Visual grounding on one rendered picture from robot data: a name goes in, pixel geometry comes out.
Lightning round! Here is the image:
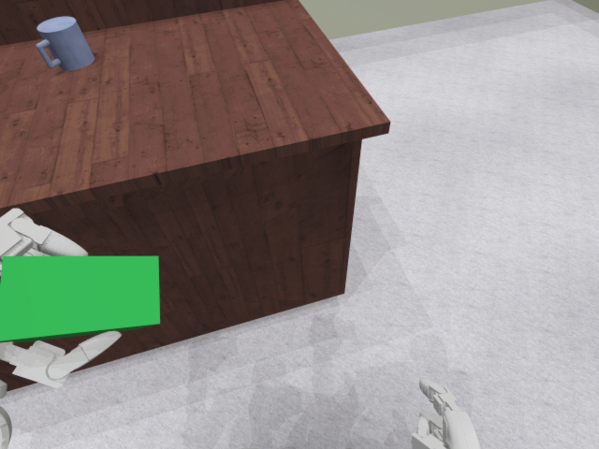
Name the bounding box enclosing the right robot hand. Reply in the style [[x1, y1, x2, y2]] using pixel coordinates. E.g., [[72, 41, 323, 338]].
[[412, 378, 482, 449]]

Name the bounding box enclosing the sponge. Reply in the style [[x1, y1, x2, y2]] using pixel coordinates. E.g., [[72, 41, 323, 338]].
[[0, 256, 160, 343]]

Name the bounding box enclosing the left robot hand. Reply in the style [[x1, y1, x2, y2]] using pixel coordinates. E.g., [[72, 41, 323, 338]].
[[0, 209, 122, 388]]

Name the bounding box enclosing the table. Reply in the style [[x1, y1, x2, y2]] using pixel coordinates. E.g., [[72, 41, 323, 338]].
[[0, 0, 390, 391]]

